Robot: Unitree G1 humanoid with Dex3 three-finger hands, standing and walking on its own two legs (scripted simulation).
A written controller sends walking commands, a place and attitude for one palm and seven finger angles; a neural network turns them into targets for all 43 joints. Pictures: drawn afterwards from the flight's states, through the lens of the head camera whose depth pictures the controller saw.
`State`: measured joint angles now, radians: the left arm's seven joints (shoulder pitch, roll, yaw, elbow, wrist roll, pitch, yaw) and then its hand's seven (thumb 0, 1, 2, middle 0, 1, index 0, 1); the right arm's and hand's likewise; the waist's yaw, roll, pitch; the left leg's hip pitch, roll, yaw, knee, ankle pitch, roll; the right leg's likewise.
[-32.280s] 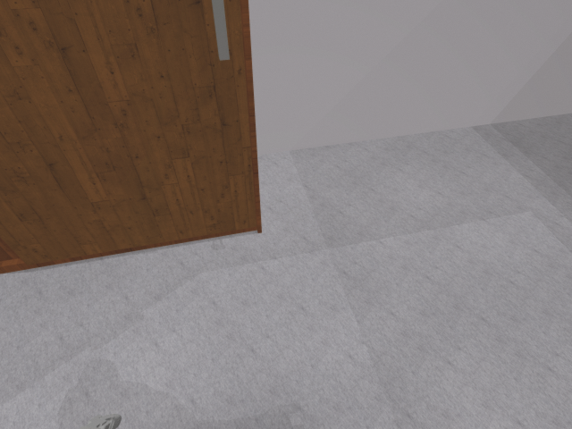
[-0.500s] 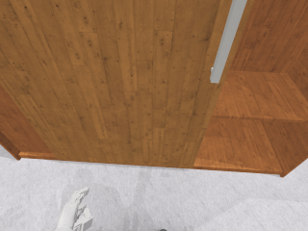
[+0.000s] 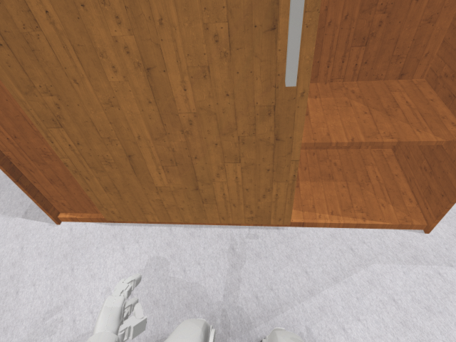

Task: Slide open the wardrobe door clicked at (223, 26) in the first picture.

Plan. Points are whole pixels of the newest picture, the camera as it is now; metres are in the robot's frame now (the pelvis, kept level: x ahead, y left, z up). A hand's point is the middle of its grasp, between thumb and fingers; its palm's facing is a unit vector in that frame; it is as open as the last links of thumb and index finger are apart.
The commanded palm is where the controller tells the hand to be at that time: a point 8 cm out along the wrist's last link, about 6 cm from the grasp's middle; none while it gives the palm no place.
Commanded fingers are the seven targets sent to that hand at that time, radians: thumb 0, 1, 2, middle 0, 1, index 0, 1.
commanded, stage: stop stepping back and stand still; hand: right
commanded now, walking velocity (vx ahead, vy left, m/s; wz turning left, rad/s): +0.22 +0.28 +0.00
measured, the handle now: (294, 22) +0.73 -0.14 +0.23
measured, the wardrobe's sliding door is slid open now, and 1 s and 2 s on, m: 0.62 0.62 0.62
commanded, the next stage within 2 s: let the arm hang, fingers relaxed in 1.50 s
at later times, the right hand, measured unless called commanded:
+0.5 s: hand out of the picture +0.11 -0.30 +0.18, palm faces +0.33 +0.86 -0.38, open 7.4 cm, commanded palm +0.05 -0.34 +0.20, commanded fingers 0.00 -0.90 -0.90 0.20 0.30 0.20 0.30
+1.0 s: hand out of the picture +0.09 -0.31 +0.19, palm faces +0.38 +0.80 -0.46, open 7.4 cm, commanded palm +0.03 -0.35 +0.20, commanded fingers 0.00 -0.90 -0.90 0.20 0.30 0.20 0.30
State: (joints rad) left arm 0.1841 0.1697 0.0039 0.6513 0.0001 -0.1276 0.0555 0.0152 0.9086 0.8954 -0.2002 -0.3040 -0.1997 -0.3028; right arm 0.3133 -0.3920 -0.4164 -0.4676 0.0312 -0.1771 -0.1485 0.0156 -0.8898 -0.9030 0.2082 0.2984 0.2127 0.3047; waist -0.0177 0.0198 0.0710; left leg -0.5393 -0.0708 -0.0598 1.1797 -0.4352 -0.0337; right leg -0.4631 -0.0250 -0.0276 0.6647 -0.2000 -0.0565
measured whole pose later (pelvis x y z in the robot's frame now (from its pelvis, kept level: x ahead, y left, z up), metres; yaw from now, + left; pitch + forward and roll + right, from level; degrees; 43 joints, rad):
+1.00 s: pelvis -0.14 -0.06 +0.01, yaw +5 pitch -2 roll +0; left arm 0.23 0.17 -0.03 0.63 0.01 -0.12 0.05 0.02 0.91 0.90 -0.20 -0.30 -0.20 -0.30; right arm 0.52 -0.42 -0.42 -0.50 0.03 -0.16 -0.16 0.02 -0.89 -0.90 0.21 0.30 0.21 0.30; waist 0.01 0.02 0.01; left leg -0.29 -0.01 0.07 0.59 -0.28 0.01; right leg -0.29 -0.07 -0.07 0.59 -0.26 0.03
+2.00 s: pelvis -0.12 -0.10 +0.02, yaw +5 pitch +0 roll +1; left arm 0.25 0.22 -0.02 1.03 0.03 0.04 0.00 0.01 0.91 0.90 -0.20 -0.30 -0.20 -0.30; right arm 0.27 -0.21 0.01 1.05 -0.01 0.03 -0.01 0.00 -1.00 -0.90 0.21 0.30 0.21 0.30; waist 0.00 0.04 0.07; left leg -0.23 0.01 0.06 0.41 -0.19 0.00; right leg -0.23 0.01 -0.06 0.45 -0.22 -0.04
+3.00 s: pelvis -0.10 -0.13 +0.03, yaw +6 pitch -1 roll +0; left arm 0.20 0.20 0.00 1.13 0.02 0.01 0.02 0.01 0.91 0.90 -0.20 -0.30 -0.20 -0.30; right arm 0.20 -0.21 0.01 1.16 -0.02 0.00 -0.02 0.01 -0.91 -0.90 0.20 0.30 0.20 0.30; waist 0.01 0.01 0.07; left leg -0.16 0.05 0.01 0.36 -0.18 -0.05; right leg -0.13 0.05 -0.10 0.35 -0.21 -0.08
